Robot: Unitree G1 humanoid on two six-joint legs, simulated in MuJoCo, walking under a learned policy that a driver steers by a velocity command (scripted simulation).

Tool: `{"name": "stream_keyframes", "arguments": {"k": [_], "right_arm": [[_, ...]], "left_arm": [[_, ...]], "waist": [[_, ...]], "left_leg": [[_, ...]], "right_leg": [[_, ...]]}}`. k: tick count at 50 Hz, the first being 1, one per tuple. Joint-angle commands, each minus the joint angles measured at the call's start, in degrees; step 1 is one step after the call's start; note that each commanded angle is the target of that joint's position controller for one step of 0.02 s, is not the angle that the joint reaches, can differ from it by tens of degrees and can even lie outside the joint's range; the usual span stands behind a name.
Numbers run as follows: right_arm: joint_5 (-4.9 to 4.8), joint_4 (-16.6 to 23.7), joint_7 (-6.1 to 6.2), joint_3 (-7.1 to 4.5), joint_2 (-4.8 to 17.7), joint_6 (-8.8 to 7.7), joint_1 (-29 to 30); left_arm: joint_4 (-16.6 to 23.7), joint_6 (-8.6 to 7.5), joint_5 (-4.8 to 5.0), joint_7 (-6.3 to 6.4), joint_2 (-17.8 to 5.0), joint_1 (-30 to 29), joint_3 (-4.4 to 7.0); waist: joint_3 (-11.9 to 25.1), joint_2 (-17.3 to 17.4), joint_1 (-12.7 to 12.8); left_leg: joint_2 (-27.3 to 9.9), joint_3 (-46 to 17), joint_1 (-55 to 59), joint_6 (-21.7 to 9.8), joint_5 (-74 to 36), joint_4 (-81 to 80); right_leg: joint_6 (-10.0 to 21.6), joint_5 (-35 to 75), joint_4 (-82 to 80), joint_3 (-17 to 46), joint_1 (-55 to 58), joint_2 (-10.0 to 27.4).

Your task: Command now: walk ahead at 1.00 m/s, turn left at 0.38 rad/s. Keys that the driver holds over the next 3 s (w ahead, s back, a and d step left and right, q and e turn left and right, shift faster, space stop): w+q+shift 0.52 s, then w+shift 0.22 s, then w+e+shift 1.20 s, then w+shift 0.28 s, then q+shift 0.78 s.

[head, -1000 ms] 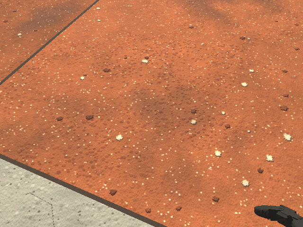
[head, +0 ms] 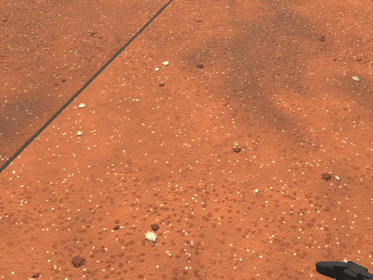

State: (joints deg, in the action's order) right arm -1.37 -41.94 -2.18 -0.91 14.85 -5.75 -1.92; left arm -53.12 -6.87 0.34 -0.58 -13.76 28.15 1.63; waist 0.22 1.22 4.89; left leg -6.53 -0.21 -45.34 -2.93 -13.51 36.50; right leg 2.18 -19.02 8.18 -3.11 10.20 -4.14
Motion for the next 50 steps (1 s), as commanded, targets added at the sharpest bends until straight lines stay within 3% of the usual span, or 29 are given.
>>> {"name": "stream_keyframes", "arguments": {"k": [1, 4, 5, 6, 7, 8, 9, 10, 11, 13, 14, 18, 20, 25, 26, 28, 29, 30, 31, 32, 33, 34, 35, 37, 39, 42, 46, 48, 50], "right_arm": [[-1.03, 5.4, -1.66, -0.85, 3.4, -0.93, 8.0], [-1.43, 5.9, -2.23, -3.23, 7.9, -0.26, 0.6], [-1.49, 3.1, -1.79, -4.65, 10.6, 0.57, -11.1], [-1.22, -0.3, -1.07, -6.02, 13.6, 1.47, -24.9], [-0.36, -1.3, -1.02, -7.01, 18.6, 1.39, -26.9], [-0.08, -0.9, -0.77, -6.74, 15.2, 1.05, -27.8], [0.92, -1.6, -0.16, -6.07, 11.6, 0.61, -27.8], [1.28, -1.0, -0.37, -5.46, 10.3, 0.09, -24.3], [1.61, -0.5, -0.69, -4.95, 8.8, -0.33, -21.4], [1.58, 1.1, -0.41, -4.24, 6.8, -0.31, -16.3], [0.64, 1.2, -0.13, -4.12, 6.3, -0.08, -15.8], [-0.21, 1.3, 2.34, -4.23, 7.4, 0.17, -18.4], [-0.28, 0.9, 2.79, -4.57, 8.1, 0.57, -20.2], [-1.75, -1.1, 3.5, -5.26, 7.4, 1.29, -24.0], [-1.42, -1.2, 3.64, -5.61, 7.9, 1.76, -23.8], [1.39, 0.2, 2.72, -5.12, 8.0, 2.52, -20.2], [3.44, 1.6, 2.23, -2.96, 1.3, 2.09, -22.2], [-2.39, 2.6, 1.93, -1.16, -2.1, 1.09, -35.3], [-3.1, -0.2, 2.73, -1.45, 3.4, 1.62, -30.2], [-1.54, 1.7, 2.46, -1.94, 6.4, 1.6, -19.9], [-0.17, 3.3, 2.32, -1.88, 5.8, 1.26, -13.1], [0.86, 4.8, 2.1, -1.98, 5.0, 0.72, -9.1], [0.22, 5.3, 1.61, -1.96, 3.8, 0.78, -9.0], [-0.82, 5.4, 1.22, -1.41, 1.6, 1.3, -10.3], [0.69, 7.5, 0.96, -0.67, 0.9, 0.79, -6.3], [1.73, 10.1, 0.03, -0.08, 2.2, -0.6, 1.1], [0.6, 11.4, -0.91, -0.87, 4.6, -1.88, 7.5], [0.22, 11.2, -0.35, -2.46, 7.5, -2.11, 5.1], [0.22, 8.7, 0.94, -4.88, 11.3, -1.81, -9.8]], "left_arm": [[2.6, 0.12, -0.4, 0.78, -10.0, -0.6, 2.06], [3.7, 2.21, -2.8, 1.5, -13.3, -1.9, 2.98], [4.4, 3.04, -3.46, 1.85, -13.8, -4.4, 3.14], [5.9, 3.41, -3.03, 2.43, -14.0, -8.0, 3.07], [8.2, 1.75, -3.25, 0.91, -2.5, 2.0, 0.1], [9.3, -1.48, -0.36, -0.14, -4.8, -0.5, -0.63], [11.8, -3.23, 1.92, -0.2, -9.8, -9.6, 0.8], [14.2, -4.23, 1.77, 0.12, -9.2, -14.9, 0.35], [14.9, -4.69, 0.45, 0.48, -7.9, -18.3, 0.29], [14.8, -3.58, -0.9, 0.43, -7.4, -15.6, 0.8], [15.0, -2.88, -1.28, 0.48, -7.2, -15.2, 0.98], [20.4, -2.07, -1.89, 0.73, -5.3, -27.9, 0.41], [22.3, -2.26, -1.61, 0.37, -3.8, -32.3, 0.27], [25.0, -2.5, 1.62, 0.46, -8.4, -36.0, 2.83], [24.8, -2.76, 1.96, 0.57, -10.0, -33.5, 3.72], [21.4, -2.38, 2.18, 1.27, -13.2, -12.1, 5.6], [19.1, -1.54, 1.53, 1.73, -16.6, 0.1, 5.59], [15.1, -1.81, -0.14, -0.28, -20.2, 0.9, 6.3], [17.2, -1.23, -0.17, -0.36, -11.1, -1.9, 4.86], [16.4, -0.45, -0.21, -0.01, -7.6, -4.4, 4.0], [15.4, -0.04, -1.08, -0.24, -8.6, -5.8, 4.0], [14.2, -0.15, -1.54, -0.52, -8.5, -7.2, 3.95], [13.2, -0.41, -1.93, -0.65, -7.0, -8.2, 3.26], [11.4, -0.56, -0.58, -1.42, -3.8, -8.5, 2.12], [10.3, -0.55, 0.84, -1.34, -5.1, -7.6, 2.12], [10.4, -0.57, 1.11, -0.15, -9.2, -7.0, 3.18], [9.0, 0.02, 2.2, 0.55, -11.1, -1.3, 3.35], [7.7, 1.03, 1.93, 0.67, -10.9, 1.0, 2.95], [7.6, 1.84, 0.51, 0.56, -12.1, 0.4, 2.72]], "waist": [[-9.0, -2.5, -1.5], [-0.1, -9.6, -7.6], [5.5, -11.9, -13.5], [10.5, -9.2, -20.3], [17.3, 13.2, -10.3], [25.1, 12.8, -12.2], [16.0, 8.3, -13.9], [9.7, 1.1, -11.7], [5.1, -4.2, -9.1], [1.4, -3.1, -3.4], [-0.1, -2.5, -2.4], [-7.4, -0.7, -5.5], [-6.9, 0.9, -8.0], [-4.7, 3.8, -9.2], [-2.8, 4.7, -7.4], [12.6, 6.3, 4.2], [21.8, -5.2, 5.6], [28.9, -38.6, -2.7], [19.7, -24.4, 1.2], [10.1, -13.6, 3.0], [4.4, -1.8, 2.4], [0.9, 0.0, 0.9], [-0.4, -2.2, -1.5], [-1.2, -5.5, -4.2], [-5.0, -4.1, -5.2], [-7.7, -2.3, -4.3], [-7.6, -3.4, -2.3], [-4.6, -5.6, -4.5], [5.9, -8.4, -13.9]], "left_leg": [[4.3, 2.7, 8.4, -1.6, -2.2, -6.7], [11.6, 8.7, 16.3, -4.8, 10.6, -2.2], [12.5, 8.1, 27.1, -6.6, 14.1, 0.1], [10.4, 2.7, 46.0, -8.1, 15.0, -1.6], [-2.6, -26.4, 71.7, -19.4, 34.9, -1.5], [-9.3, -52.9, 78.3, -23.9, 54.9, -17.3], [-7.1, -49.8, 72.9, -18.3, 52.8, -21.6], [-5.1, -43.4, 62.7, -16.0, 43.9, -22.0], [-2.8, -38.4, 52.8, -15.7, 35.4, -22.5], [2.0, -29.9, 40.4, -16.0, 27.0, -23.7], [3.1, -27.9, 36.9, -16.1, 26.1, -24.6], [6.7, -22.1, 21.2, -14.6, 21.6, -27.4], [8.6, -20.0, 16.1, -11.6, 22.4, -26.6], [5.7, -26.9, 30.9, -7.9, 23.0, -18.6], [4.9, -27.4, 34.6, -7.1, 15.1, -14.2], [6.1, -22.3, 35.0, -4.0, -2.8, 9.0], [9.6, -17.3, 23.4, -3.2, 21.5, 29.8], [13.1, -13.0, 4.0, -1.1, 43.8, 47.5], [7.4, -11.5, -1.2, -1.4, 38.5, 49.6], [6.4, -9.1, -2.6, -1.6, 35.1, 48.3], [5.1, -7.9, -0.5, -1.6, 34.0, 45.6], [3.8, -8.0, 0.4, -1.9, 33.0, 40.9], [2.2, -8.5, 3.2, -2.3, 32.8, 38.0], [1.0, -8.1, 3.9, -2.6, 33.6, 33.0], [-1.0, -6.4, 0.5, -1.4, 30.9, 26.4], [-0.3, -5.1, 5.7, 0.8, 16.2, 11.2], [4.6, -2.6, 23.2, 2.8, 6.9, -1.9], [6.3, -1.9, 27.3, 1.7, 12.4, -4.9], [6.0, -0.7, 48.6, -0.4, 18.3, -2.2]], "right_leg": [[5.3, 29.4, -5.2, -2.2, -7.8, 14.9], [2.5, 75.3, 12.9, -5.0, 4.2, 16.8], [2.0, 84.4, 26.5, -5.1, 2.8, 17.2], [0.3, 78.5, 45.8, -5.7, -9.8, 15.3], [-3.4, 16.4, 71.3, -0.4, -40.5, 5.1], [-2.1, -7.3, 79.6, 9.6, -51.6, -0.7], [1.1, -3.3, 77.8, 12.3, -55.9, 2.8], [2.2, -0.3, 72.6, 12.3, -54.5, 5.0], [2.3, 0.3, 68.6, 11.6, -52.1, 5.8], [0.7, 1.0, 62.5, 11.9, -46.2, 8.0], [-0.5, 0.9, 59.3, 11.1, -45.8, 8.6], [-4.8, 14.7, 38.5, 6.8, -41.7, 7.3], [-5.3, 26.9, 28.7, 5.6, -33.3, 4.7], [-5.5, 26.1, 17.6, 10.2, -29.7, 3.5], [-4.8, 22.8, 17.5, 9.8, -27.5, 3.2], [-1.1, 15.5, 24.4, 8.6, -5.8, 7.0], [0.9, 5.2, 27.4, 21.5, 12.5, 16.2], [13.2, -20.9, 11.3, 61.7, 23.3, 30.9], [11.1, -31.9, 7.2, 60.6, 17.4, 26.4], [8.9, -22.9, 7.9, 47.6, 9.0, 22.9], [8.1, -10.7, 7.6, 39.6, 0.0, 20.2], [8.7, -3.0, 7.5, 34.0, -6.1, 18.3], [8.6, 0.9, 6.3, 29.9, -10.6, 17.0], [9.3, 2.9, 4.3, 26.3, -13.9, 16.4], [11.5, 4.6, 1.5, 26.7, -17.3, 17.0], [10.8, 9.5, -1.6, 21.2, -23.9, 15.0], [8.7, 12.4, -3.8, 17.3, -26.7, 14.9], [6.7, 27.0, 3.9, 16.5, -19.4, 15.3], [3.2, 41.3, 27.0, 13.4, -25.3, 11.7]]}}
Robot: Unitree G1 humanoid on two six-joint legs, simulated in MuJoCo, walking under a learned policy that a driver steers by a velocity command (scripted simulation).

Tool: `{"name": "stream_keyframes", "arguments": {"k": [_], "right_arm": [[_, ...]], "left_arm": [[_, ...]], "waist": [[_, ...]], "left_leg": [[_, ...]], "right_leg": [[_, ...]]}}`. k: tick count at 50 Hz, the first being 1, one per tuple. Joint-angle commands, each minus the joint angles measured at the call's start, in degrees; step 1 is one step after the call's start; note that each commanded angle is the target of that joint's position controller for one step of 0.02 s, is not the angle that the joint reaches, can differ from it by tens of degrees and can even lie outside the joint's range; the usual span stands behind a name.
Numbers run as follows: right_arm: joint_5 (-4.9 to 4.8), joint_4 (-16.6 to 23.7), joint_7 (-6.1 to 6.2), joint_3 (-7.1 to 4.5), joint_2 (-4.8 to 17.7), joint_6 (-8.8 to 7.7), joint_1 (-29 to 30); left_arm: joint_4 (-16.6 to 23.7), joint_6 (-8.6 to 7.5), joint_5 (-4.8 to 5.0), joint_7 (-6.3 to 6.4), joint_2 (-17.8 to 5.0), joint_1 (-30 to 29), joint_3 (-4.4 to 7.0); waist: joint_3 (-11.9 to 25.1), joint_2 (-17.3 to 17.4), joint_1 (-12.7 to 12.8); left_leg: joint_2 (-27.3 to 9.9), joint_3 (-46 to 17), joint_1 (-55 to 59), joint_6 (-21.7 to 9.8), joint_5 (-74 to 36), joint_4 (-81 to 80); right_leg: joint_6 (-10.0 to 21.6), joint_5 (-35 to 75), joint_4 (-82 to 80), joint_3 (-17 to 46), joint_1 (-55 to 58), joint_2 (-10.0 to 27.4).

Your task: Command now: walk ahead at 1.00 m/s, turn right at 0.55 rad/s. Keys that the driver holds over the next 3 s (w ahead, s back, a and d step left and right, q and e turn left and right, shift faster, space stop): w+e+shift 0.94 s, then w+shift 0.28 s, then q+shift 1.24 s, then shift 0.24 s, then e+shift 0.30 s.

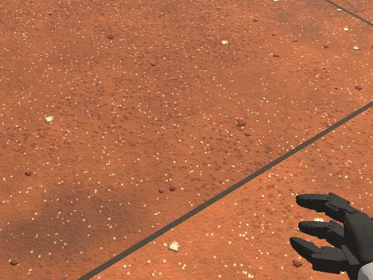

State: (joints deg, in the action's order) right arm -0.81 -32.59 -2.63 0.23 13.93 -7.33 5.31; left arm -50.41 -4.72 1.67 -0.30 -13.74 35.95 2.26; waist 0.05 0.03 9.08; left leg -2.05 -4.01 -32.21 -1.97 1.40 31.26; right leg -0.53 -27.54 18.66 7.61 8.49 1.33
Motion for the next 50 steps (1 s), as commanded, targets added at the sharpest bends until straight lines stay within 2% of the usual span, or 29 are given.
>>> {"name": "stream_keyframes", "arguments": {"k": [1, 2, 3, 4, 6, 8, 13, 16, 19, 21, 22, 23, 24, 25, 26, 27, 28, 31, 35, 37, 41, 43, 44, 45, 46, 47, 48, 49, 50], "right_arm": [[0.53, -2.7, 2.62, -7.29, 16.7, 0.54, -31.0], [1.7, -4.5, 1.44, -7.65, 20.9, 0.74, -33.1], [0.93, -5.1, 1.48, -6.6, 14.5, 0.99, -32.2], [0.24, -6.3, 1.85, -5.75, 11.0, 1.05, -29.5], [1.9, -7.8, 1.74, -4.74, 6.7, 1.09, -23.5], [2.1, -9.2, 1.75, -4.35, 3.4, 0.83, -18.7], [1.52, -10.0, 2.76, -5.52, 7.4, 0.09, -13.9], [1.15, -10.5, 3.24, -6.26, 11.2, 0.09, -15.9], [0.77, -10.7, 3.08, -7.35, 16.6, 1.28, -18.3], [0.09, -10.1, 3.13, -8.13, 19.7, 3.09, -18.2], [-0.04, -9.4, 3.18, -8.1, 19.7, 3.42, -16.8], [-0.1, -9.7, 3.05, -6.79, 15.3, 2.68, -16.3], [1.62, -6.8, 2.24, -3.39, 3.5, 0.19, -21.7], [-0.26, -2.3, 1.63, -2.45, 5.6, -2.66, -22.8], [-1.87, -1.5, 1.68, -3.66, 11.8, -3.79, -13.2], [-2.17, -0.5, 2.07, -3.61, 10.7, -3.83, -10.3], [-0.43, -1.6, 2.66, -3.27, 9.5, -3.23, -11.2], [1.02, -3.0, 2.67, -4.1, 9.8, -0.52, -14.5], [2.17, 1.5, 2.51, -2.81, 5.2, -0.15, -1.1], [1.36, 3.2, 1.89, -2.76, 4.0, -0.4, 2.3], [-1.39, 4.3, 1.61, -4.96, 8.5, -0.99, 2.8], [-1.9, 3.0, 1.88, -6.81, 11.6, -1.43, -4.3], [-2.21, 1.0, 2.41, -8.15, 13.4, -1.28, -15.2], [-1.58, -1.0, 3.23, -8.27, 15.0, -0.55, -29.8], [1.72, -2.5, 2.06, -8.51, 20.0, -0.53, -31.6], [1.51, -1.1, 1.47, -7.68, 14.9, -0.27, -27.4], [0.81, -0.8, 1.87, -6.71, 10.1, 0.3, -24.3], [1.27, -2.5, 2.01, -6.42, 9.7, 0.93, -23.7], [1.93, -4.0, 1.88, -6.33, 9.7, 1.15, -23.5]], "left_arm": [[7.1, -0.54, -2.76, 0.44, -8.2, -7.9, 0.75], [8.6, -1.72, 0.77, 0.32, 1.3, 1.7, -1.72], [8.2, -1.71, 3.06, 1.06, -4.4, -4.1, -0.42], [9.7, -1.48, 3.01, 1.43, -6.6, -11.9, 0.35], [10.7, -0.38, 0.51, 1.21, -5.8, -17.3, 0.88], [11.4, 2.01, 1.26, 0.08, -2.6, -16.2, 0.86], [14.8, 3.98, 0.04, -1.21, -2.9, -21.1, 0.68], [16.2, 3.48, -0.25, -2.89, -4.9, -27.7, 0.78], [17.3, 3.08, 0.38, -3.87, -8.2, -29.0, 2.04], [16.1, 3.91, 1.5, -3.62, -12.7, -19.4, 4.15], [12.8, 4.54, 1.22, -3.17, -16.8, -7.1, 6.31], [9.6, 5.21, 1.63, -1.98, -19.3, 0.8, 7.64], [10.5, 5.17, 1.15, -1.98, -22.6, -5.2, 7.04], [14.9, 3.1, -0.69, -2.53, -19.4, -8.8, 5.36], [15.3, 1.69, -0.86, -2.7, -15.1, -8.3, 4.88], [14.5, 0.39, -1.39, -3.01, -14.6, -10.0, 4.54], [14.9, -0.46, -1.58, -3.14, -13.5, -13.4, 4.13], [16.0, -0.62, -1.31, -1.51, -11.3, -19.2, 3.24], [14.4, 0.0, -0.07, 1.15, -10.3, -16.4, 3.01], [13.4, 0.6, 0.24, 1.36, -11.3, -14.8, 3.64], [11.5, 0.97, 1.25, 1.93, -10.1, -13.1, 4.08], [11.4, 1.77, 0.53, 2.02, -10.4, -14.0, 4.54], [12.3, 2.07, -0.74, 1.38, -10.1, -15.8, 4.19], [14.3, 2.05, -2.67, 0.6, -5.8, -17.5, 2.41], [16.9, 1.33, 1.41, 0.2, 1.3, -5.1, 0.38], [15.6, 1.64, 3.6, 0.89, -3.9, -7.3, 0.14], [15.8, 1.85, 1.94, 0.94, -8.1, -15.0, 0.9], [16.0, 1.84, 0.27, 0.83, -8.8, -19.1, 1.18], [17.2, 1.38, -0.98, 0.55, -8.0, -23.0, 1.19]], "waist": [[17.2, -0.5, -23.0], [29.8, 20.8, -16.0], [21.9, 16.9, -17.8], [10.7, 12.6, -18.3], [1.9, 4.3, -14.0], [-1.1, 7.7, -9.5], [-6.7, 3.2, -5.7], [-8.4, -1.7, -7.7], [-5.8, 0.9, -6.7], [0.3, 6.2, -0.2], [6.2, 6.3, 5.6], [6.3, -0.9, 8.3], [4.3, -24.2, -3.1], [17.1, -21.0, -5.5], [9.9, -8.5, -2.1], [2.9, 0.1, -5.1], [1.2, 4.8, -7.9], [-2.8, 1.8, -12.3], [-7.0, 0.7, -7.4], [-5.7, -1.2, -4.8], [-4.1, -5.4, -4.8], [-0.2, -7.5, -9.2], [6.6, -7.6, -15.4], [18.1, -4.3, -21.4], [26.3, 27.7, -12.0], [20.3, 27.2, -13.5], [11.3, 17.5, -15.9], [6.6, 6.4, -15.3], [2.9, 2.5, -14.5]], "left_leg": [[-11.2, -10.6, 54.4, -3.6, 14.5, 4.7], [-24.5, -43.0, 65.7, -12.2, 38.1, -8.2], [-22.1, -46.4, 59.6, -10.7, 45.5, -15.7], [-20.6, -35.5, 52.2, -8.7, 37.4, -15.2], [-16.3, -19.5, 35.6, -7.3, 19.5, -16.0], [-15.2, -10.0, 27.2, -6.7, 13.7, -18.7], [-13.8, 7.6, 20.7, -5.5, 2.6, -24.6], [-10.7, 16.1, 22.9, -3.1, -0.6, -26.6], [-11.4, 19.2, 32.6, -1.8, -34.1, -19.9], [-12.9, 19.3, 36.4, -1.7, -60.7, -2.0], [-12.7, 17.8, 29.7, -1.8, -61.9, 13.9], [-6.3, 17.0, 15.8, 1.1, -28.0, 37.3], [6.1, 10.7, -5.9, 3.3, 31.8, 62.7], [6.5, -3.7, -15.9, 0.9, 30.6, 65.4], [3.4, -4.7, -16.3, -1.5, 24.1, 59.0], [1.9, -4.1, -15.7, -1.9, 20.5, 52.6], [-0.4, -5.0, -11.0, -1.4, 18.5, 47.9], [-2.8, -5.5, -2.6, 1.9, 16.8, 35.9], [0.0, -0.5, 2.6, 6.0, -0.9, 12.9], [2.5, 1.2, 9.5, 6.6, -8.7, 4.4], [2.2, -3.4, 11.4, 6.5, -7.7, -3.4], [2.4, -2.3, 17.0, 5.0, -1.1, -2.8], [1.4, -1.2, 28.3, 3.7, 2.0, -1.2], [-6.5, -8.6, 50.1, 2.0, 13.6, 5.8], [-21.3, -46.7, 65.1, -7.7, 40.9, -11.3], [-22.0, -53.8, 60.2, -7.7, 55.8, -16.3], [-18.8, -42.7, 51.5, -6.2, 48.4, -16.5], [-16.1, -32.9, 43.6, -5.3, 35.6, -16.1], [-13.6, -26.2, 36.7, -5.2, 26.9, -16.0]], "right_leg": [[4.1, 34.9, 37.8, 0.9, -35.8, 3.0], [3.0, -0.4, 57.1, 1.5, -49.5, -2.0], [3.2, 2.1, 63.7, 1.7, -56.6, 0.7], [3.2, 6.0, 65.2, -0.7, -61.5, 2.7], [3.3, 11.0, 60.3, -1.7, -56.2, 6.9], [3.3, 10.5, 57.5, -0.9, -52.1, 9.7], [2.3, 23.4, 47.9, -2.4, -53.4, 10.7], [4.5, 34.4, 34.1, -8.8, -47.5, 7.9], [7.4, 31.8, 28.0, -16.2, -39.5, 1.6], [9.7, 21.5, 29.3, -19.2, -28.2, -3.3], [11.8, 19.0, 28.0, -17.8, -11.3, -5.1], [14.2, 20.2, 23.4, -10.6, 3.2, -3.8], [21.4, 20.5, 17.8, 11.9, 10.1, 2.6], [28.4, -8.6, 0.5, 42.6, 15.0, 13.2], [23.5, -14.5, -6.6, 44.5, 7.8, 13.2], [21.7, -12.1, -7.5, 42.0, -1.8, 12.5], [20.9, -6.5, -5.8, 37.7, -9.7, 10.9], [20.1, 4.1, -5.9, 24.4, -24.5, 4.5], [17.1, 15.5, -6.3, 13.1, -33.0, -1.7], [14.6, 13.2, -6.0, 12.2, -35.3, -2.3], [11.9, 10.9, -0.1, 18.0, -23.7, 0.3], [10.3, 25.3, 8.1, 18.9, -17.5, 1.4], [8.1, 34.2, 20.4, 16.2, -17.9, -0.7], [6.5, 27.7, 40.1, 12.8, -29.5, -2.5], [4.0, -6.5, 61.0, 7.3, -49.4, -9.3], [4.0, 0.1, 67.3, 4.3, -57.2, -2.5], [3.7, 5.1, 67.4, 1.3, -58.2, -1.0], [3.8, 7.8, 65.1, -0.2, -55.3, 0.9], [4.3, 8.9, 61.4, -0.4, -53.0, 2.3]]}}
Over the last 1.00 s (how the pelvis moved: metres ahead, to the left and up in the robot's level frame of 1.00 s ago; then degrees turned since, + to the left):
0.90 0.26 -0.02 27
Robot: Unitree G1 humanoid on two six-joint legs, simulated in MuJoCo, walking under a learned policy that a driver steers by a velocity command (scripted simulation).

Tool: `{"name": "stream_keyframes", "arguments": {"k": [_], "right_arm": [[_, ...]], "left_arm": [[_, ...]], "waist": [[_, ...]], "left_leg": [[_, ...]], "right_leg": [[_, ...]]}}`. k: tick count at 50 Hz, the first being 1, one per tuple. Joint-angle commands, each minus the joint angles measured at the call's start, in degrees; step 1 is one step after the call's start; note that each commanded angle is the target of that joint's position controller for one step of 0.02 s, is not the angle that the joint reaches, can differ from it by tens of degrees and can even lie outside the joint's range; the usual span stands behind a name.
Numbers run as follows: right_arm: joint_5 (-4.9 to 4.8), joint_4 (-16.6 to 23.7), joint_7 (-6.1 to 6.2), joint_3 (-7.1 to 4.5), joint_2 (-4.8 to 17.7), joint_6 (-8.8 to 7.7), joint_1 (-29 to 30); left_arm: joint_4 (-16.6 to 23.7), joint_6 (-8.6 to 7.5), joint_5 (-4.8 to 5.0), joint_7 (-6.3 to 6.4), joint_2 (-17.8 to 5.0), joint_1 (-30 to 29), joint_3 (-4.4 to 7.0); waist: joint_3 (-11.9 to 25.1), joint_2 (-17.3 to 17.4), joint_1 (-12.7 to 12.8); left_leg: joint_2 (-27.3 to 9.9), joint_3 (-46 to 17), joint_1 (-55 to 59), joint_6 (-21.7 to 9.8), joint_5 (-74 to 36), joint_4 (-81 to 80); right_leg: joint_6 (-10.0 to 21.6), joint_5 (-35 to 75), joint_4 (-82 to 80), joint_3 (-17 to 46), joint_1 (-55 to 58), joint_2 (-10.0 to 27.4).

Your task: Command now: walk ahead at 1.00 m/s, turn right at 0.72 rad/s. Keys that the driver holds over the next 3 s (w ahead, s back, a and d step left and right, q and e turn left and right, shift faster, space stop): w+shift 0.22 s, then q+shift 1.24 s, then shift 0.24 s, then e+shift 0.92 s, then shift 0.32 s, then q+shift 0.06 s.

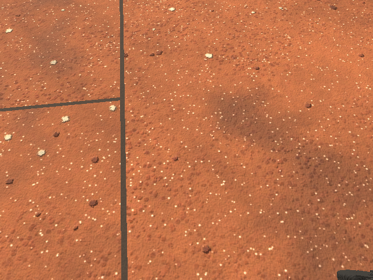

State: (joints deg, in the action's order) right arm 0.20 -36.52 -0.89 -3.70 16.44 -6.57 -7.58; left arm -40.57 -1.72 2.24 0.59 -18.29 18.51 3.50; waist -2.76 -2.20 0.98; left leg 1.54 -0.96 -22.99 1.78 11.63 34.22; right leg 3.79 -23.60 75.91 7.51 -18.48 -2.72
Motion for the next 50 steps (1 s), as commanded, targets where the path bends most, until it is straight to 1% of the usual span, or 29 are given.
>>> {"name": "stream_keyframes", "arguments": {"k": [1, 4, 7, 9, 12, 14, 16, 18, 19, 20, 21, 22, 23, 24, 26, 28, 30, 33, 37, 39, 40, 41, 42, 43, 44, 45, 46, 47, 50], "right_arm": [[1.34, -1.3, 0.13, -1.79, 5.9, 0.03, -9.7], [-0.43, -4.4, -0.69, -0.62, 2.3, -0.65, -10.3], [-0.29, -6.1, -0.36, -1.3, 5.7, -0.98, -12.1], [-0.16, -7.0, -0.05, -1.18, 6.5, -0.97, -13.0], [-1.48, -9.9, 0.36, -0.25, 6.1, -0.56, -18.3], [-1.78, -11.6, 0.74, -0.1, 7.8, 0.64, -21.7], [-1.49, -12.2, 1.05, -0.59, 11.5, 1.53, -22.6], [-1.42, -12.0, 1.39, -0.75, 13.0, 2.28, -19.6], [0.3, -9.5, 1.68, 0.26, 9.0, 2.01, -19.2], [0.69, -9.8, 1.18, 2.82, -1.1, 1.76, -31.8], [-1.49, -9.6, 1.16, 1.47, 5.6, 1.65, -30.3], [-2.93, -7.2, 1.72, 0.13, 7.8, 2.38, -21.6], [-2.44, -6.1, 2.48, 0.02, 7.1, 3.26, -17.2], [-1.91, -6.6, 2.83, -0.22, 6.0, 4.69, -16.9], [-2.3, -6.6, 2.82, -0.43, 2.8, 7.75, -20.0], [-1.97, -4.5, 3.17, -0.77, 2.1, 9.36, -17.4], [-1.06, -3.1, 2.56, -0.94, 2.5, 9.71, -14.5], [-0.89, -2.6, 0.61, -1.38, 3.9, 10.03, -11.7], [-1.09, 0.9, -1.19, -2.83, 7.5, 11.15, -6.0], [-0.82, 1.4, -1.07, -3.73, 8.2, 10.99, -7.1], [-0.18, 0.4, -0.37, -5.07, 10.8, 10.66, -11.5], [-0.54, 1.3, 0.87, -7.13, 18.9, 10.12, -12.5], [1.46, 3.5, 0.47, -6.52, 20.7, 8.53, -10.7], [1.05, 4.2, -0.64, -5.95, 18.2, 6.64, -10.9], [0.24, 4.2, -0.58, -5.48, 16.8, 5.54, -9.7], [-1.01, 4.6, -0.07, -5.11, 15.0, 5.46, -7.5], [-1.58, 5.5, 0.93, -4.56, 13.2, 6.02, -4.4], [-1.27, 6.7, 1.9, -4.15, 12.1, 6.68, -2.7], [-0.79, 7.8, 3.3, -4.62, 12.7, 7.76, -3.4]], "left_arm": [[7.7, -1.52, -0.9, -0.87, -2.3, -5.6, -0.05], [7.7, -0.71, 0.45, -1.36, 0.5, -6.2, -0.75], [8.7, -1.19, -0.22, -1.77, 0.6, -10.5, -1.26], [9.5, -1.77, -0.72, -2.45, -0.5, -14.2, -1.26], [12.3, -3.23, -1.87, -3.89, 1.1, -23.6, -2.19], [14.0, -4.88, -2.05, -5.26, 2.0, -27.6, -2.26], [13.5, -5.46, -2.25, -5.32, -1.9, -23.0, -0.25], [9.4, -4.86, -2.81, -3.73, -6.0, -6.3, 1.91], [7.3, -4.07, -4.56, -2.29, -10.2, 3.4, 2.83], [7.7, -3.89, -6.64, -2.0, -13.0, 3.6, 2.14], [9.3, -3.04, -6.33, -2.14, -10.7, 2.7, 2.04], [8.7, -2.62, -4.9, -2.04, -7.5, -1.3, 1.39], [6.8, -2.53, -3.23, -1.68, -4.5, -3.9, 0.74], [5.9, -2.53, -2.8, -1.39, -2.0, -6.3, 0.09], [5.4, -2.7, -3.89, -1.29, -1.1, -12.3, 0.26], [4.9, -3.11, -4.15, -0.99, -1.9, -17.1, 0.77], [3.9, -3.28, -3.76, -0.2, -3.9, -18.4, 1.59], [3.3, -2.6, -2.52, 0.45, -5.0, -20.1, 2.08], [1.8, -0.75, -0.96, 0.02, -7.4, -18.9, 3.09], [0.8, 0.36, 0.15, -0.1, -7.1, -18.5, 3.27], [-0.2, 0.95, 0.17, -0.3, -5.7, -16.1, 3.07], [0.7, 1.48, -1.91, -0.51, -4.7, -12.9, 2.81], [3.6, 1.58, -3.6, -0.17, -3.6, -14.6, 2.21], [3.3, 1.32, -3.17, -0.08, -5.6, -16.9, 2.44], [3.7, 0.92, -2.13, 0.15, -5.1, -19.1, 2.37], [2.8, 0.68, -2.58, 0.62, -4.8, -19.0, 2.37], [2.6, 0.56, -3.19, 0.99, -5.6, -19.3, 2.62], [2.3, 0.51, -3.15, 0.82, -5.7, -19.6, 2.73], [1.1, 0.37, -2.32, 0.26, -3.1, -19.7, 2.0]], "waist": [[3.7, 5.8, -4.2], [0.3, 6.7, -1.7], [-4.2, 3.6, -1.1], [-5.8, 2.8, -1.3], [-8.0, 1.8, -4.5], [-8.1, 2.9, -5.5], [-2.1, 8.3, -2.2], [7.4, 12.7, 8.6], [17.3, 8.3, 11.2], [32.5, -11.7, 2.9], [41.8, -10.4, 5.3], [30.9, -7.0, 4.6], [21.2, -3.2, 3.3], [15.1, -2.9, 1.0], [9.9, -5.5, -3.8], [6.0, -5.2, -5.6], [6.0, -4.3, -5.7], [7.3, -2.7, -5.1], [5.3, -1.6, -3.8], [5.1, 0.2, -4.9], [5.4, 5.0, -6.2], [2.6, 22.9, -4.3], [8.7, 25.2, -1.8], [12.8, 15.0, -4.1], [11.3, 10.6, -3.4], [10.1, 6.4, -2.2], [9.9, 6.7, -1.0], [10.6, 7.5, -0.3], [12.5, 6.2, -0.6]], "left_leg": [[-15.7, -24.6, 22.7, -9.3, 12.1, -19.7], [-14.8, -18.4, 18.3, -10.9, 8.6, -22.8], [-16.9, -14.7, 18.3, -13.2, 3.8, -26.3], [-15.6, -8.1, 17.6, -12.4, -2.4, -28.6], [-13.2, -1.5, 15.1, -10.7, -12.6, -32.0], [-12.8, -0.5, 16.2, -10.1, -25.5, -29.9], [-13.9, -1.5, 23.2, -8.5, -45.5, -21.3], [-11.6, -0.6, 19.5, -4.4, -53.8, -0.9], [-7.5, -0.8, 5.2, -1.6, -30.5, 17.1], [0.1, -6.3, -8.0, 1.0, 26.7, 42.2], [-0.3, -11.7, -8.0, 1.8, 25.8, 50.3], [-3.5, -7.1, -13.7, 2.1, 22.4, 49.2], [-5.8, -4.2, -16.6, 2.5, 18.2, 45.1], [-7.1, -3.3, -15.1, 3.1, 16.2, 44.2], [-9.1, -2.7, -6.5, 3.7, 15.0, 41.6], [-10.2, -1.6, -5.6, 3.9, 13.3, 35.4], [-11.0, -1.2, -4.3, 2.8, 4.6, 27.0], [-9.6, 1.1, 0.7, 0.4, -7.3, 16.0], [-8.2, 4.6, -0.2, -2.6, -1.7, 9.3], [-5.6, 7.0, 3.5, -5.2, -2.0, 2.9], [-3.6, 4.8, 9.3, -7.7, -7.7, -2.1], [-12.9, -14.0, 14.7, -13.7, -38.0, -9.2], [-19.3, -35.9, 21.9, -23.9, -26.0, -13.3], [-20.5, -36.0, 23.2, -23.3, -18.2, -16.5], [-18.8, -32.7, 22.5, -20.8, -14.6, -16.4], [-16.6, -29.3, 20.8, -18.1, -12.4, -15.6], [-15.2, -26.7, 18.2, -16.4, -12.2, -15.1], [-13.3, -24.7, 16.1, -15.2, -13.1, -15.0], [-10.7, -23.2, 16.3, -14.4, -17.9, -13.6]], "right_leg": [[0.4, 5.9, 1.2, 0.7, -23.4, 8.0], [1.1, 4.2, -4.2, 1.1, -24.3, 9.1], [0.4, 12.6, -10.9, 3.4, -32.0, 8.4], [-0.1, 20.0, -17.7, 0.7, -31.8, 7.8], [0.1, 29.7, -31.1, -7.0, -22.6, 7.5], [-0.2, 31.7, -39.6, -9.8, -14.1, 4.0], [0.3, 28.1, -43.3, -10.2, -5.7, 0.0], [2.1, 35.7, -47.6, -8.3, 15.0, 1.1], [3.9, 54.2, -39.5, 1.3, 36.0, 13.0], [12.5, 80.2, -35.2, 21.7, 51.9, 31.8], [16.0, 69.9, -42.6, 27.2, 48.1, 31.5], [14.4, 63.0, -45.5, 17.6, 39.3, 28.3], [12.2, 58.4, -47.8, 10.5, 29.8, 24.9], [11.0, 53.9, -50.8, 5.4, 20.9, 22.7], [9.9, 43.0, -57.7, -1.6, 5.3, 21.9], [10.2, 37.3, -62.0, -6.6, -1.9, 22.7], [9.8, 35.4, -62.6, -11.0, -1.5, 22.2], [8.1, 31.7, -61.4, -16.8, 1.2, 20.8], [5.4, 27.7, -56.3, -18.3, 7.9, 23.4], [1.9, 27.9, -48.3, -20.6, 9.0, 22.1], [-0.9, 25.7, -37.6, -22.0, 6.5, 18.7], [-6.2, -0.8, -19.1, -24.3, -6.0, 10.0], [-8.7, -17.6, -4.9, -12.6, -20.7, 0.7], [-7.2, -15.5, -1.6, -4.2, -22.9, 1.5], [-5.4, -10.4, -2.9, -2.4, -23.9, 2.0], [-4.9, -6.3, -6.2, -1.3, -23.7, 3.2], [-4.7, -2.8, -10.4, -0.3, -21.9, 3.9], [-4.8, -0.5, -13.4, -0.2, -18.5, 3.6], [-6.6, 2.6, -23.5, -0.5, -14.7, 0.3]]}}
Over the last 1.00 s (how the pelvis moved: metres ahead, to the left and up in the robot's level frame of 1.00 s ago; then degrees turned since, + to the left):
0.82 -0.26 0.00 -55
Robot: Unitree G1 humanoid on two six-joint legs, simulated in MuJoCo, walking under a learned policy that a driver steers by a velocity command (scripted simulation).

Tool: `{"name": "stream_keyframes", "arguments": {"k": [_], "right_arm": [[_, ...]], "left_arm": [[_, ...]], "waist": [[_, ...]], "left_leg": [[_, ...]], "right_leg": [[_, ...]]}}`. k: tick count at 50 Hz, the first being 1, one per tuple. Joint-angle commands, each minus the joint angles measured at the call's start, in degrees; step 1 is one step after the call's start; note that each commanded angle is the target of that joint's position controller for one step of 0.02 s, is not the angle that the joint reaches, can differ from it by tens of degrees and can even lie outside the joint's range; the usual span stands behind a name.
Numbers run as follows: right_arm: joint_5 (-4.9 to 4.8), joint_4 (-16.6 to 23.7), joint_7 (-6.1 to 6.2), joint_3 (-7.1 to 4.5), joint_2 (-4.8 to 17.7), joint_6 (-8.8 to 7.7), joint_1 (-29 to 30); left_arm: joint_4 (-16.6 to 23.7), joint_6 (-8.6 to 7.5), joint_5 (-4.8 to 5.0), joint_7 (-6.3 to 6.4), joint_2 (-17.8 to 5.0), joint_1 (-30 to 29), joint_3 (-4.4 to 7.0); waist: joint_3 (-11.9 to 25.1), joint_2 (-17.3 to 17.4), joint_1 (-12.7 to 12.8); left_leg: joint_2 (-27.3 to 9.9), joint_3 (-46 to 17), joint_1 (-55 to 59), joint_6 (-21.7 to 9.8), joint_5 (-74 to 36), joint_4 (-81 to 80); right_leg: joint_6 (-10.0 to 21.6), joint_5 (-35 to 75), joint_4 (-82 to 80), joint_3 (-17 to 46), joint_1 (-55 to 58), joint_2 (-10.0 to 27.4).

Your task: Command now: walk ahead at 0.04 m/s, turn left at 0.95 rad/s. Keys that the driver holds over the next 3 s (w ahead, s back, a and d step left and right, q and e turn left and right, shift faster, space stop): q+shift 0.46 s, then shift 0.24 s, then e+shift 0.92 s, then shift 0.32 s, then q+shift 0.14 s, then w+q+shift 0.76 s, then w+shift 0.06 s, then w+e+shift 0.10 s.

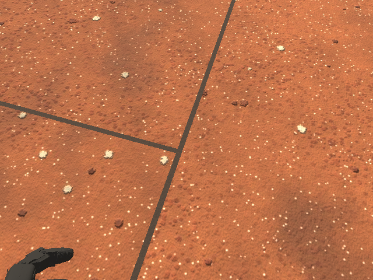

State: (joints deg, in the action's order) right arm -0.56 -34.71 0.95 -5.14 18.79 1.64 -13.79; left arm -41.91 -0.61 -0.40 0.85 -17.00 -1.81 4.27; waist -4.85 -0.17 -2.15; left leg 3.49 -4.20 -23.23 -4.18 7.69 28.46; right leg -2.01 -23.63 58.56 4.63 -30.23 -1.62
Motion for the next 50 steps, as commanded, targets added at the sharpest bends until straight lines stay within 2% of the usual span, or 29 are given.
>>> {"name": "stream_keyframes", "arguments": {"k": [1, 4, 8, 10, 11, 12, 13, 14, 15, 16, 17, 18, 21, 24, 26, 30, 32, 33, 34, 35, 36, 37, 38, 39, 40, 41, 43, 46, 50], "right_arm": [[-0.22, 6.1, 1.72, -3.39, 10.7, -0.2, 2.5], [-0.34, 7.1, 1.92, -3.6, 10.7, 0.65, 3.4], [-0.34, 8.0, 1.25, -3.58, 10.2, 1.31, 4.4], [-0.65, 8.6, 1.01, -3.47, 9.9, 1.58, 5.9], [-1.01, 8.9, 0.91, -3.19, 9.3, 1.72, 6.9], [-0.95, 8.8, 0.71, -2.36, 6.6, 1.84, 4.6], [-1.01, 9.1, 0.58, -1.55, 3.8, 1.76, 1.9], [-0.33, 9.6, 0.14, -2.92, 9.0, 0.87, 1.2], [-0.29, 8.2, -0.12, -3.8, 12.3, 0.77, 0.9], [-0.36, 6.7, -0.14, -4.05, 12.2, 1.09, 0.5], [-0.13, 6.0, -0.05, -3.77, 10.8, 1.53, -0.2], [-0.38, 6.2, -0.35, -3.23, 9.4, 1.77, -0.3], [-1.39, 8.4, -0.59, -1.86, 6.7, 1.6, 4.6], [-0.92, 9.6, -0.76, -1.05, 5.4, 1.5, 7.2], [-0.28, 9.8, -0.83, -0.35, 4.1, 1.39, 7.5], [-0.18, 8.5, -0.95, -0.35, 4.5, 1.8, 5.9], [-0.17, 7.3, -1.27, -0.53, 4.3, 2.09, 3.6], [-0.13, 6.1, -1.26, -0.93, 5.1, 2.1, 1.3], [-0.08, 5.6, -0.84, -1.64, 7.7, 2.04, -0.2], [0.68, 6.7, 0.15, -2.34, 13.1, 1.84, -1.2], [2.42, 7.2, -0.14, -1.08, 10.0, 0.8, 1.4], [2.85, 6.2, -0.75, 0.35, 5.3, -0.32, 2.7], [2.64, 4.4, -0.97, 1.15, 2.9, -1.15, 5.4], [2.5, 3.5, -0.92, 1.21, 2.8, -1.65, 7.1], [2.37, 2.7, -0.71, 1.27, 2.9, -2.02, 8.6], [2.58, 2.3, -0.29, 0.98, 3.8, -2.1, 9.3], [2.34, 1.8, 0.68, 0.04, 5.8, -1.52, 9.4], [2.07, 0.7, 1.58, -0.05, 4.8, -0.79, 9.1], [1.99, -0.2, 1.43, -0.87, 5.6, -0.71, 10.2]], "left_arm": [[2.2, -0.69, 0.51, -0.12, -3.8, 0.5, 0.99], [1.4, -0.33, 0.85, -0.51, -4.0, 0.9, 0.95], [1.3, -0.72, 0.9, -1.05, -5.3, 1.8, 1.5], [0.8, -1.2, 0.97, -1.34, -6.3, 4.4, 2.1], [0.0, -1.35, 0.88, -1.31, -6.9, 6.9, 2.58], [-0.1, -1.08, 0.32, -0.98, -9.9, 8.3, 3.42], [0.9, -0.22, -0.73, -0.4, -13.5, 6.3, 3.71], [1.6, -0.57, -2.61, -0.35, -11.9, 4.9, 3.46], [3.3, -0.7, -2.03, 0.2, -8.6, 1.6, 2.6], [3.9, -0.45, -1.16, 0.83, -6.5, -0.3, 2.09], [4.2, -0.15, -0.5, 1.49, -6.3, -0.5, 1.87], [4.1, 0.05, -0.25, 1.93, -6.4, 0.2, 1.66], [3.3, 0.64, -0.94, 2.26, -7.8, 5.5, 1.84], [2.7, 1.09, -1.02, 1.61, -9.7, 8.8, 2.42], [2.6, 1.32, -0.63, 0.7, -11.1, 8.8, 2.83], [2.0, 1.13, 1.0, -0.99, -12.2, 8.1, 3.15], [1.4, 0.97, 2.38, -1.26, -12.1, 7.4, 2.96], [0.7, 0.84, 2.99, -1.22, -10.7, 8.0, 2.44], [-0.6, 0.46, 2.07, -1.4, -7.6, 11.3, 1.39], [1.7, -0.09, -1.99, -2.02, -2.8, 11.6, -0.69], [1.4, 0.08, -0.93, -1.63, -5.1, 10.4, 0.07], [0.5, 0.58, 0.8, -1.38, -7.4, 9.2, 0.62], [-0.4, 1.01, 1.57, -1.3, -6.6, 10.4, 0.53], [-2.0, 1.52, 1.41, -0.86, -6.4, 11.4, 0.53], [-2.6, 2.07, 1.11, -0.55, -7.0, 12.5, 0.8], [-2.6, 2.33, 1.4, -0.42, -7.9, 13.4, 1.17], [-1.6, 2.69, 2.07, -0.17, -8.9, 13.1, 1.63], [0.6, 3.58, 2.09, -0.21, -6.8, 11.0, 1.18], [3.3, 4.15, 1.65, -1.25, -5.3, 10.4, 0.9]], "waist": [[14.9, 4.1, 2.3], [14.0, 6.4, 1.9], [12.1, 9.8, 1.3], [11.8, 10.7, 2.4], [11.7, 10.1, 3.7], [13.3, 4.0, 2.7], [11.5, -11.0, -0.4], [9.2, -14.8, -1.1], [7.6, -10.8, -1.3], [6.3, -7.9, -1.1], [6.3, -6.4, -0.8], [5.7, -5.8, -0.1], [5.9, -6.5, 3.6], [7.8, -7.2, 5.9], [8.8, -7.2, 5.6], [9.9, -9.2, 4.3], [10.2, -9.5, 2.2], [10.6, -8.4, 1.0], [12.4, -2.5, 1.3], [15.1, 15.7, 2.7], [17.6, 13.4, 0.6], [16.1, 8.5, -0.1], [13.1, 8.9, 1.9], [11.7, 8.9, 2.3], [10.2, 9.9, 2.8], [9.3, 10.3, 3.4], [8.3, 10.1, 2.7], [6.3, 8.6, 1.3], [6.6, 7.5, 1.2]], "left_leg": [[-12.4, -20.4, 16.3, -8.4, -13.1, -7.5], [-10.9, -22.6, 12.7, -7.5, -6.0, -7.7], [-9.4, -26.8, 10.2, -6.1, -0.8, -7.1], [-7.9, -28.3, 8.6, -4.8, 0.0, -5.4], [-6.0, -27.4, 6.2, -3.3, 2.4, -3.4], [-2.1, -23.2, 1.2, -0.7, 15.7, 3.9], [6.8, -10.1, -9.8, 2.3, 27.4, 16.9], [2.3, -7.7, -13.8, 4.6, 26.0, 28.9], [-0.9, -6.2, -13.3, 5.8, 21.5, 34.0], [-1.8, -5.2, -13.1, 6.6, 17.3, 36.5], [-2.3, -4.1, -14.3, 7.4, 14.5, 40.3], [-3.3, -2.7, -15.5, 8.1, 13.2, 42.8], [-6.5, 1.7, -18.3, 9.8, 11.1, 38.2], [-8.6, 2.5, -16.7, 10.7, 12.4, 31.5], [-8.3, 3.5, -11.5, 10.2, 14.0, 25.7], [-5.5, 6.4, -1.6, 8.2, 14.0, 13.7], [-4.3, 7.0, 4.9, 5.7, 8.2, 1.9], [-3.4, 7.0, 11.8, 3.7, 1.6, -6.3], [-6.7, 1.7, 21.7, 1.7, -10.8, -8.8], [-22.4, -16.7, 33.1, -4.5, -39.0, -4.6], [-28.5, -18.1, 26.4, -14.7, -38.3, -4.8], [-24.0, -12.2, 22.5, -13.7, -32.1, -6.2], [-19.7, -7.0, 20.6, -9.9, -26.3, -6.7], [-18.1, -4.1, 19.3, -7.9, -24.3, -7.2], [-17.6, -1.5, 16.3, -7.5, -27.0, -7.5], [-17.2, 0.4, 14.7, -7.5, -27.9, -7.8], [-18.5, 1.1, 16.1, -8.4, -23.8, -8.4], [-21.2, 0.9, 17.3, -9.1, -14.8, -10.0], [-23.2, 3.1, 17.7, -9.3, -14.6, -9.7]], "right_leg": [[-1.4, 3.4, -8.9, 2.8, -2.0, -1.5], [-2.1, 6.2, -14.7, 3.2, 1.7, -2.7], [-1.2, 6.4, -22.1, 3.6, 6.4, -3.2], [-0.2, 8.8, -29.6, 3.2, 11.7, -2.6], [0.6, 13.8, -36.2, 2.5, 16.7, -1.2], [3.8, 14.2, -40.1, 8.9, 24.0, 7.6], [10.6, 15.7, -43.6, 22.5, 27.3, 18.7], [15.9, 16.0, -45.3, 29.0, 21.8, 24.5], [15.3, 14.5, -44.4, 22.8, 20.2, 22.1], [12.8, 12.4, -43.5, 15.9, 19.3, 17.6], [11.5, 12.8, -42.8, 12.1, 20.4, 15.4], [12.1, 16.6, -42.7, 9.0, 20.8, 15.2], [13.9, 22.6, -43.3, 3.0, 26.0, 15.4], [15.4, 26.4, -43.0, 0.5, 30.3, 17.6], [15.5, 30.2, -42.2, -1.8, 29.2, 18.1], [14.6, 36.1, -39.3, -4.7, 27.6, 18.9], [12.5, 36.0, -35.5, -5.5, 27.2, 18.7], [10.0, 33.8, -32.1, -7.1, 24.1, 17.4], [5.4, 25.5, -25.8, -10.7, 17.2, 14.4], [-0.5, -6.9, -10.4, -14.4, 1.0, 8.0], [-2.6, -15.3, -1.1, -7.8, -2.3, 6.2], [-2.7, -13.0, 0.9, -4.7, 0.0, 7.7], [-2.6, -10.0, -1.1, -3.9, 0.6, 8.1], [-2.9, -6.6, -1.9, -3.7, 1.4, 7.8], [-3.6, -3.3, -1.6, -2.8, 3.9, 7.0], [-4.0, -1.6, -0.8, -3.2, 5.1, 5.8], [-4.3, -0.9, 0.4, -4.7, 2.4, 5.1], [-4.1, -0.6, -1.7, -4.9, -0.6, 6.9], [-2.8, -0.8, -7.0, -7.0, 1.6, 7.8]]}}
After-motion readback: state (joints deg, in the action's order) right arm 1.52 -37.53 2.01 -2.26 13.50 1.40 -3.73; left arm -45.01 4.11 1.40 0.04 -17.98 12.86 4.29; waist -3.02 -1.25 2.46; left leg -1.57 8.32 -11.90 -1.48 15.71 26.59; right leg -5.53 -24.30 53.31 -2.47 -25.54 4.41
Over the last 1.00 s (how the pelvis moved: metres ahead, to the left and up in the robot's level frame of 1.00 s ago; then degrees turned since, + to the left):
0.52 -0.01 0.02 26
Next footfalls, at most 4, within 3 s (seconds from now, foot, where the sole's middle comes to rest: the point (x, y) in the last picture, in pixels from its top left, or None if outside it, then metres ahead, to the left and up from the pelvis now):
0.24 right None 0.15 -0.14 -0.77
0.68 left None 0.01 0.09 -0.77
1.14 right None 0.13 -0.12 -0.77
1.68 left None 0.22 0.09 -0.77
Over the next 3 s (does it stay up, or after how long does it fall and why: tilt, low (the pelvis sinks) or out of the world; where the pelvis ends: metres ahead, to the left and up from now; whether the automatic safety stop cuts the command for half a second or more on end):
stays up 0.67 0.19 -0.02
